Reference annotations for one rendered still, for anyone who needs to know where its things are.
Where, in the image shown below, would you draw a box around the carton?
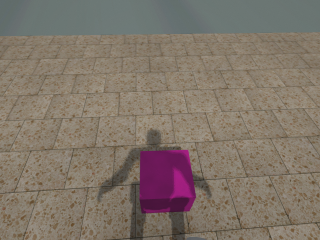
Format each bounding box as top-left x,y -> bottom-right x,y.
139,150 -> 196,214

